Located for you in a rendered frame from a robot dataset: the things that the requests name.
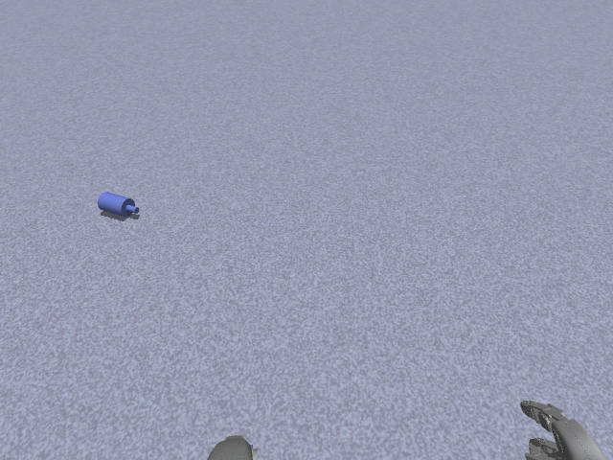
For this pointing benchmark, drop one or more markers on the right robot hand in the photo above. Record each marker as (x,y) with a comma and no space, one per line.
(573,442)

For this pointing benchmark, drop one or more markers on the bottle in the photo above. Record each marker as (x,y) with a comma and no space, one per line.
(117,204)

